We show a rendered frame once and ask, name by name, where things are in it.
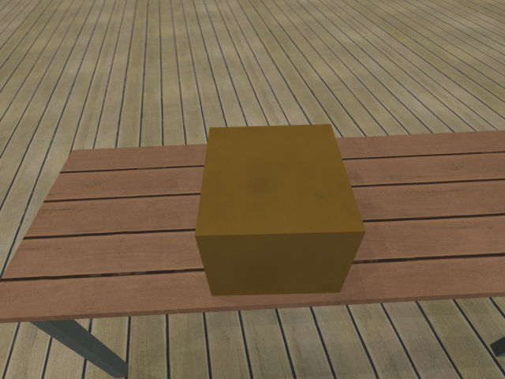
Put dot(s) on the carton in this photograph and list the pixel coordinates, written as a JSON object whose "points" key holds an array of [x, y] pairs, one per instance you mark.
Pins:
{"points": [[277, 214]]}

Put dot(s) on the table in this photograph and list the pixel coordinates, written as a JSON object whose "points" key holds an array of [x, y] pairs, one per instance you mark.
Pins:
{"points": [[115, 236]]}

